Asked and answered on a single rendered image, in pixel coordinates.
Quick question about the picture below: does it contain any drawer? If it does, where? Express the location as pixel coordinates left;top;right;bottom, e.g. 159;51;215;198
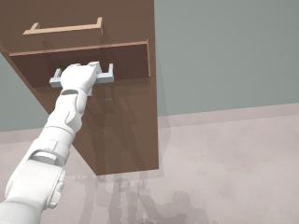
9;39;150;89

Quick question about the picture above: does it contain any left robot hand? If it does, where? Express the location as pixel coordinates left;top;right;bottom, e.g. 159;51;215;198
60;61;102;96

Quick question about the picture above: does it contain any handle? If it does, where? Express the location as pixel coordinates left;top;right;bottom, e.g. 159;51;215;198
22;23;103;43
50;63;114;88

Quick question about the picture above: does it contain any cabinet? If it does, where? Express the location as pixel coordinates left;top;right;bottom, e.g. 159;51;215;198
0;0;159;175

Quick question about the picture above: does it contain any robot left upper arm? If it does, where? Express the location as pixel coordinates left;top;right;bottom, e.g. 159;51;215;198
0;159;66;224

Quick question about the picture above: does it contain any robot left forearm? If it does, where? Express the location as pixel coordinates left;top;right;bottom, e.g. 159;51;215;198
5;87;88;200

